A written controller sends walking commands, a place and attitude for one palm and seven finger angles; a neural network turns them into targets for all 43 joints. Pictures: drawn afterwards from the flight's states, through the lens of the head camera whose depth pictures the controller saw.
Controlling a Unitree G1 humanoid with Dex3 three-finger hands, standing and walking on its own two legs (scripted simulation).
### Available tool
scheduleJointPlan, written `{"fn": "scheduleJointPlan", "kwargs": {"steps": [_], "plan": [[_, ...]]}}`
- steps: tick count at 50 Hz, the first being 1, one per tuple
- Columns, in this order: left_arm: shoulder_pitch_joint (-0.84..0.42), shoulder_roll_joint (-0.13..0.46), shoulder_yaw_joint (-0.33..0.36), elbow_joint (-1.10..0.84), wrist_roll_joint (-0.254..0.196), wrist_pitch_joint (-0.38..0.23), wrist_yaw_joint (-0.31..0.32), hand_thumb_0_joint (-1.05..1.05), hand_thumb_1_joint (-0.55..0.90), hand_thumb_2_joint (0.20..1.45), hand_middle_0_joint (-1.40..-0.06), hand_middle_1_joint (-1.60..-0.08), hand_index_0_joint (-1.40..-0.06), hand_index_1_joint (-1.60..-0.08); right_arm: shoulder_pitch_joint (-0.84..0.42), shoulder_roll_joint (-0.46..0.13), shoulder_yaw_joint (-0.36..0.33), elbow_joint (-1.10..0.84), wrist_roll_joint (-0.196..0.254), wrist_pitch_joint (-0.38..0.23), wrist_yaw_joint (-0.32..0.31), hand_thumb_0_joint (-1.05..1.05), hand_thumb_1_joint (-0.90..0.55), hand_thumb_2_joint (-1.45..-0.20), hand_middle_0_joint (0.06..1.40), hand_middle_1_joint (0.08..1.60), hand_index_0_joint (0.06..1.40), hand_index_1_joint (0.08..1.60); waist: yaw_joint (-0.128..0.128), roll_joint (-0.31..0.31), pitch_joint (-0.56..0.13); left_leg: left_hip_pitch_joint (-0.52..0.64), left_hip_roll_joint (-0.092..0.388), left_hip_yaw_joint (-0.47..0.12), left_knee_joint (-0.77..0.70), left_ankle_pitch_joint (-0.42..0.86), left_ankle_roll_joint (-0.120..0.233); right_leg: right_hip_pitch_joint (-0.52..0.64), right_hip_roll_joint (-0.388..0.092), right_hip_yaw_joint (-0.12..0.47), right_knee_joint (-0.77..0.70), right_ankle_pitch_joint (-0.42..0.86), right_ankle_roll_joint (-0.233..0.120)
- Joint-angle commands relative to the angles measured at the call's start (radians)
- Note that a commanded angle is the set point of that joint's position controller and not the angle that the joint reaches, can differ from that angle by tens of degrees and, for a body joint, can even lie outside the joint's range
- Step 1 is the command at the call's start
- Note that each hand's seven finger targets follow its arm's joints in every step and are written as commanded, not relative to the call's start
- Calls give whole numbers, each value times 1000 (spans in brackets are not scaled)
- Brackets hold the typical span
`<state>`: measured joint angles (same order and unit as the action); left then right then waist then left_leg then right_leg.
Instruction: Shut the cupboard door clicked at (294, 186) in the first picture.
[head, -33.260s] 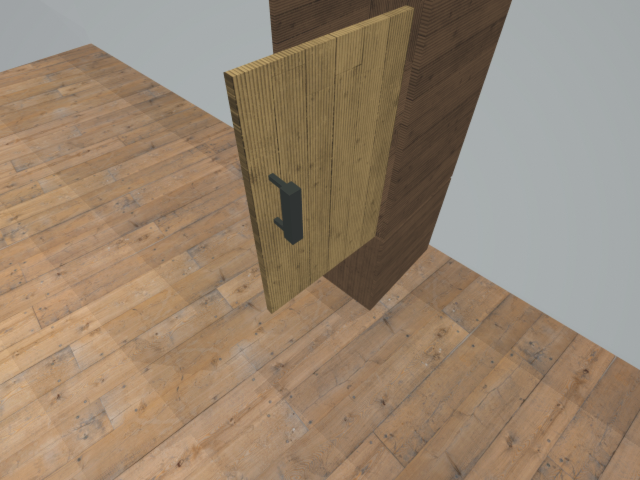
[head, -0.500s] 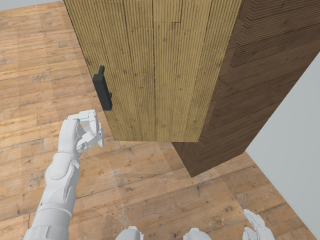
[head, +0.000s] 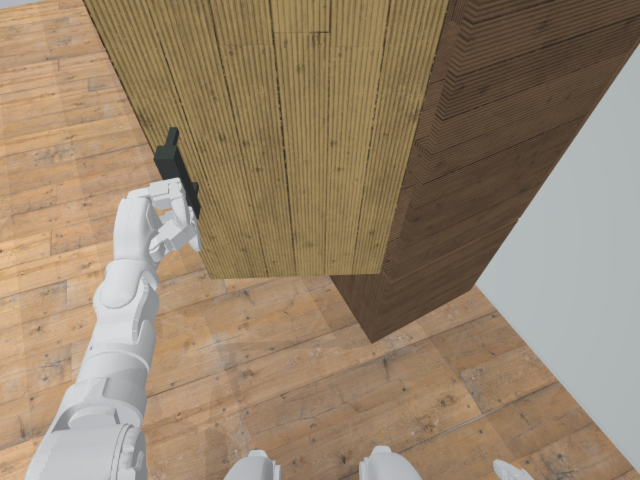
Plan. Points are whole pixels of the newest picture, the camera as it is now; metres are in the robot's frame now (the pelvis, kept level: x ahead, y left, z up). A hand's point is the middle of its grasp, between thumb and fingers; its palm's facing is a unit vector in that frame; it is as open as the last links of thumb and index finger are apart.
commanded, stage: bring the fist close to the handle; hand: left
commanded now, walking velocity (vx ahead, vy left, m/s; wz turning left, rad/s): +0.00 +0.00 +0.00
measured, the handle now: (182, 174) +0.51 +0.20 +0.07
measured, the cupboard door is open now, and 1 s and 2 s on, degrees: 64 56 39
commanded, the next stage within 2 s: push the door shut along its arc in 0.20 s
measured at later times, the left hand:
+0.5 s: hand (199, 219) +0.42 +0.16 +0.08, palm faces -0.02 -1.00 -0.03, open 3.1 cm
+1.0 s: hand (201, 184) +0.48 +0.16 +0.08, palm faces -0.12 -0.99 -0.04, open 3.2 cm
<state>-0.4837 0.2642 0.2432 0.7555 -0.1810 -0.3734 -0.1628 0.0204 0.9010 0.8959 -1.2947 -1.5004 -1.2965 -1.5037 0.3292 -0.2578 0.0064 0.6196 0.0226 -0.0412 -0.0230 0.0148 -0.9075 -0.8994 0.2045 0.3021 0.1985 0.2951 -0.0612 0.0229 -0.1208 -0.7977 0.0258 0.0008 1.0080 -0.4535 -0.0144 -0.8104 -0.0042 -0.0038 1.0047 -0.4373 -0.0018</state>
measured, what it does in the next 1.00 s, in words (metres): stands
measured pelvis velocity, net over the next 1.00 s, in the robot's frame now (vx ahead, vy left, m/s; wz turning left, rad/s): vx -0.02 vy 0.00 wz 0.02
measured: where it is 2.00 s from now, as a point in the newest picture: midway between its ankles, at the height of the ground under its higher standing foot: outside the picture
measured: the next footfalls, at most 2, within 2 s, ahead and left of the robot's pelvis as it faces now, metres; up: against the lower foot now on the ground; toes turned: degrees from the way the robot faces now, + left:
none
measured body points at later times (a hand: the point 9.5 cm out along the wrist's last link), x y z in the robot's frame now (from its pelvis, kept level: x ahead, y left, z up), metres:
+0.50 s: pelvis -0.01 +0.00 +0.00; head +0.06 +0.00 +0.44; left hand +0.42 +0.21 +0.08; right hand +0.10 -0.26 -0.12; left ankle +0.02 +0.13 -0.67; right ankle +0.03 -0.12 -0.67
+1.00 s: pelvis -0.02 +0.00 -0.03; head +0.09 +0.01 +0.41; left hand +0.48 +0.22 +0.08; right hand +0.01 -0.27 -0.14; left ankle +0.02 +0.13 -0.67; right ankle +0.03 -0.12 -0.67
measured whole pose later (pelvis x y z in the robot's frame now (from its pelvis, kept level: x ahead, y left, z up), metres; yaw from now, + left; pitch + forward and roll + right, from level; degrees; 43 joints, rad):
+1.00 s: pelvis -0.02 +0.00 -0.03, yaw +1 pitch +20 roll -2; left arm -0.97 0.47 0.25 1.19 -0.15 -0.36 -0.30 0.02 0.90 0.90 -1.32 -1.50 -1.33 -1.50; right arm 0.37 -0.29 0.03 0.68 0.02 -0.05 -0.02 0.01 -0.91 -0.90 0.21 0.30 0.20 0.30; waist -0.14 0.03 -0.11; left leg -1.04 0.02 -0.04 1.14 -0.46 -0.01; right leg -1.02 -0.01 -0.04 1.10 -0.43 0.00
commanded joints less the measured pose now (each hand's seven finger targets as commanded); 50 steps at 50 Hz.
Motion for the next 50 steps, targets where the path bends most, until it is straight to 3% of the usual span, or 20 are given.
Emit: {"fn": "scheduleJointPlan", "kwargs": {"steps": [1, 7, 9, 12, 14, 16, 17, 19, 22, 26, 27, 32, 37, 38, 40, 43, 44, 46, 47, 50], "plan": [[-346, 159, 19, -206, -13, -76, 1, 0, 900, 900, -1300, -1500, -1300, -1500, 17, -133, -59, -116, 7, -35, -7, 0, -900, -900, 200, 300, 200, 300, 4, -46, -315, 119, -28, 9, -137, 195, 36, 242, 14, 5, -149, 272, -10], [-402, 192, 31, -220, -3, -104, 6, 0, 900, 900, -1300, -1500, -1300, -1500, 16, -137, -58, -103, 3, -40, -16, 0, -900, -900, 200, 300, 200, 300, 4, -5, -345, 135, -31, 2, -133, 171, 37, 231, 13, 8, -143, 233, -15], [-426, 152, -3, -187, -2, -101, 5, 0, 900, 900, -1300, -1500, -1300, -1500, 11, -132, -55, -96, 6, -42, -15, 0, -900, -900, 200, 300, 200, 300, -10, -14, -316, 137, -29, -1, -136, 148, 37, 199, 13, 2, -150, 209, -13], [-428, 187, 29, -166, 1, -97, 11, 0, 900, 900, -1300, -1500, -1300, -1500, 17, -141, -57, -95, 3, -42, -16, 0, -900, -900, 200, 300, 200, 300, 1, -14, -332, 143, -29, -6, -137, 152, 36, 201, 16, -1, -146, 205, -16], [-422, 147, 0, -175, 1, -95, 12, 0, 900, 900, -1300, -1500, -1300, -1500, 10, -134, -55, -100, 5, -43, -11, 0, -900, -900, 200, 300, 200, 300, 4, 14, -348, 164, -28, -8, -139, 174, 31, 192, 14, -8, -135, 226, -18], [-397, 161, 17, -149, 0, -89, 16, 0, 900, 900, -1300, -1500, -1300, -1500, 11, -135, -55, -103, 4, -42, -9, 0, -900, -900, 200, 300, 200, 300, 7, -24, -332, 140, -28, -3, -138, 159, 33, 205, 15, -4, -144, 216, -14], [-431, 188, 23, -146, 8, -92, 13, 0, 900, 900, -1300, -1500, -1300, -1500, 17, -142, -53, -99, 2, -40, -12, 0, -900, -900, 200, 300, 200, 300, -1, -19, -330, 131, -28, -8, -135, 157, 35, 199, 16, -4, -137, 215, -16], [-515, 188, 8, -119, 22, -95, 7, 0, 900, 900, -1300, -1500, -1300, -1500, 17, -138, -53, -90, 2, -36, -14, 0, -900, -900, 200, 300, 200, 300, -21, -18, -311, 121, -27, -9, -129, 143, 36, 175, 13, 0, -135, 207, -13], [-583, 227, 34, -76, 19, -102, -10, 0, 900, 900, -1300, -1500, -1300, -1500, 27, -145, -52, -84, 1, -34, -18, 0, -900, -900, 200, 300, 200, 300, -27, -26, -333, 121, -29, -13, -114, 150, 39, 173, 15, 5, -128, 214, -14], [-656, 235, 25, 9, 16, -100, -46, 0, 900, 900, -1300, -1500, -1300, -1500, 34, -147, -46, -75, 3, -35, -18, 0, -900, -900, 200, 300, 200, 300, -41, -12, -350, 100, -29, -18, -99, 137, 37, 149, 14, 8, -116, 199, -15], [-656, 270, 56, 26, 14, -99, -53, 0, 900, 900, -1300, -1500, -1300, -1500, 44, -152, -49, -75, 2, -34, -18, 0, -900, -900, 200, 300, 200, 300, -36, -10, -362, 98, -29, -18, -91, 146, 39, 150, 17, 10, -112, 207, -16], [-751, 268, 29, 103, 16, -77, -100, 0, 900, 900, -1300, -1500, -1300, -1500, 70, -160, -46, -69, 4, -28, -16, 0, -900, -900, 200, 300, 200, 300, -70, 4, -354, 73, -26, -27, -69, 143, 43, 94, 20, 9, -98, 199, -16], [-842, 255, 0, 123, 18, -69, -130, 0, 900, 900, -1300, -1500, -1300, -1500, 108, -169, -50, -52, 1, -29, -10, 0, -900, -900, 200, 300, 200, 300, -96, 37, -419, 112, -22, -44, -45, 178, 43, 43, 24, 0, -76, 209, -20], [-848, 282, 19, 136, 21, -67, -133, 0, 900, 900, -1300, -1500, -1300, -1500, 111, -175, -53, -45, 2, -28, -10, 0, -900, -900, 200, 300, 200, 300, -96, 47, -421, 115, -17, -46, -44, 170, 39, 27, 22, -1, -77, 195, -19], [-899, 279, -1, 156, 27, -58, -142, 0, 900, 900, -1300, -1500, -1300, -1500, 119, -177, -50, -40, 3, -27, -10, 0, -900, -900, 200, 300, 200, 300, -120, 23, -396, 80, -17, -47, -39, 131, 45, 13, 24, 2, -84, 161, -16], [-953, 262, -28, 187, 32, -49, -153, 0, 900, 900, -1300, -1500, -1300, -1500, 130, -183, -50, -28, 2, -31, -9, 0, -900, -900, 200, 300, 200, 300, -137, 61, -392, 96, -16, -57, -34, 110, 44, -47, 27, -5, -82, 124, -20], [-983, 275, -28, 200, 36, -43, -154, 0, 900, 900, -1300, -1500, -1300, -1500, 137, -187, -49, -21, 3, -31, -10, 0, -900, -900, 200, 300, 200, 300, -152, 50, -379, 85, -13, -61, -30, 91, 46, -67, 28, -5, -83, 108, -19], [-1018, 303, -18, 231, 40, -32, -157, 0, 900, 900, -1300, -1500, -1300, -1500, 144, -192, -45, -17, 3, -36, -11, 0, -900, -900, 200, 300, 200, 300, -159, 53, -368, 49, -15, -62, -29, 46, 48, -75, 28, -2, -86, 68, -20], [-1045, 297, -26, 229, 40, -30, -161, 0, 900, 900, -1300, -1500, -1300, -1500, 152, -194, -44, -14, 1, -41, -12, 0, -900, -900, 200, 300, 200, 300, -173, 62, -378, 59, -15, -64, -21, 53, 52, -91, 31, -4, -80, 73, -20], [-1091, 322, -21, 236, 49, -23, -174, 0, 900, 900, -1300, -1500, -1300, -1500, 166, -197, -42, -10, -2, -49, -8, 0, -900, -900, 200, 300, 200, 300, -174, 107, -431, 72, -13, -69, -6, 69, 49, -108, 30, -4, -67, 77, -23]]}}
